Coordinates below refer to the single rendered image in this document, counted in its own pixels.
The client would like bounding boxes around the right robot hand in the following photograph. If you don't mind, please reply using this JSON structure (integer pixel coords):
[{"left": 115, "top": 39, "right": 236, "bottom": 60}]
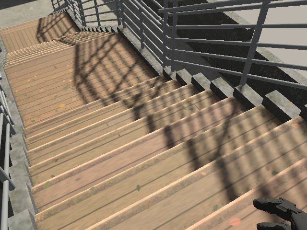
[{"left": 252, "top": 197, "right": 307, "bottom": 230}]

